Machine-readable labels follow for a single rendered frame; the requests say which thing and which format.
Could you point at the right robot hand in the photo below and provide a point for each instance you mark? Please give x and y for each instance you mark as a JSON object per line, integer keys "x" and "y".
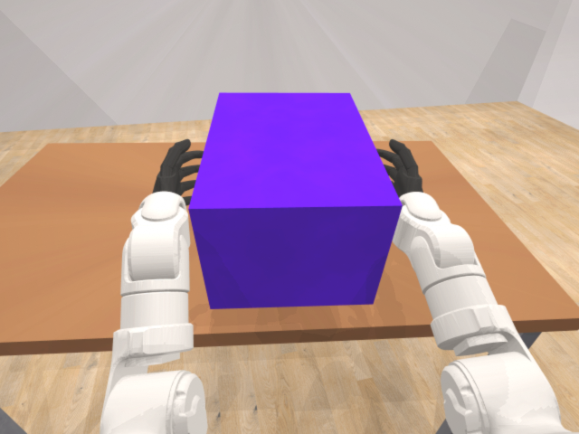
{"x": 405, "y": 171}

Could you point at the robot right forearm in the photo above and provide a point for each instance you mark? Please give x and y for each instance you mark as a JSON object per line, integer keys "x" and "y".
{"x": 466, "y": 316}

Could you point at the robot left forearm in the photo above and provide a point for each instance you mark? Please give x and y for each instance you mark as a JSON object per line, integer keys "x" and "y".
{"x": 154, "y": 326}

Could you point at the carton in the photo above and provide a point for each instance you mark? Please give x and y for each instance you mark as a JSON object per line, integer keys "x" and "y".
{"x": 292, "y": 205}

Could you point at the left robot upper arm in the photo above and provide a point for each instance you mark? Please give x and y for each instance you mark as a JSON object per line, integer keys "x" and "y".
{"x": 156, "y": 403}

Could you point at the table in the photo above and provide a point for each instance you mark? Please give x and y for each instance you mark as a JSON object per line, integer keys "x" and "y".
{"x": 66, "y": 214}

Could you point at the left robot hand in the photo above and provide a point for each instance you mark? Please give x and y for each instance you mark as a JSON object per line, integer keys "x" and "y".
{"x": 171, "y": 173}

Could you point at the right robot upper arm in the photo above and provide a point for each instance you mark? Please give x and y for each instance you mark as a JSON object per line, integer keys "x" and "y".
{"x": 498, "y": 394}

